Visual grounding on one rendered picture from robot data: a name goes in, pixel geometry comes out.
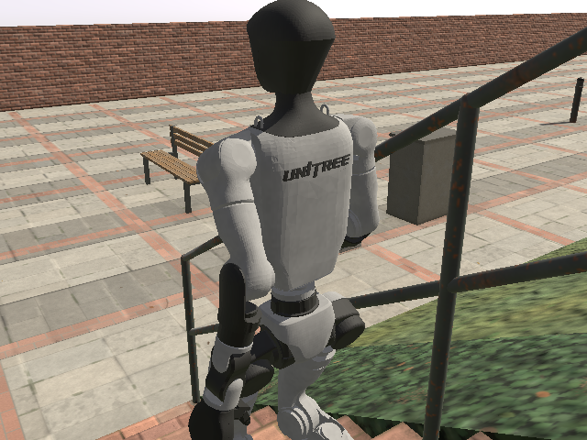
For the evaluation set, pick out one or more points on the stairs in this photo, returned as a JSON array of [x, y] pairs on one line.
[[173, 425]]

